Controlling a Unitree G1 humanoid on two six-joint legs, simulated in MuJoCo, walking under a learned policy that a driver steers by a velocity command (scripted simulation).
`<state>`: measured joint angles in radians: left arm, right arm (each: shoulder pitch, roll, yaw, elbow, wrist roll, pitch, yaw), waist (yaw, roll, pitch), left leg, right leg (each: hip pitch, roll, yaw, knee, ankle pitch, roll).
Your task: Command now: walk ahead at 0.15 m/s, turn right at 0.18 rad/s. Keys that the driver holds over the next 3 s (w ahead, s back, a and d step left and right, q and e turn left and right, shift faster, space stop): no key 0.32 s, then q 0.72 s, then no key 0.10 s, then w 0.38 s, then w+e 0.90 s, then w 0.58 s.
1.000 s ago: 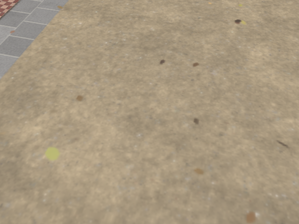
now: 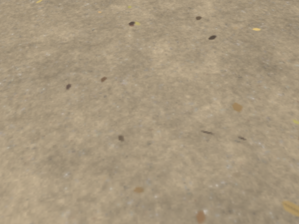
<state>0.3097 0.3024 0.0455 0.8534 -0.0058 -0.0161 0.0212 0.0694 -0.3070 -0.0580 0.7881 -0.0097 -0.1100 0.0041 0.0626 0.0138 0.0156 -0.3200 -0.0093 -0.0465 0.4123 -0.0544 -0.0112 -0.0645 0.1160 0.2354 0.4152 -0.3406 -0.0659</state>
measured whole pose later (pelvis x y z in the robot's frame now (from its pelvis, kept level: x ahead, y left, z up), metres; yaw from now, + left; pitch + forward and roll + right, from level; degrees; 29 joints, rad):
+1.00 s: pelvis +0.09 +0.05 +0.01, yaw +18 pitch +1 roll -3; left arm 0.09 0.32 0.08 0.76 0.00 0.01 0.06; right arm 0.19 -0.31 -0.06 0.77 0.02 0.01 -0.02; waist -0.02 -0.02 0.07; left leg -0.25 -0.08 -0.12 0.42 -0.18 0.08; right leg -0.48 0.01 0.10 0.92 -0.36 0.10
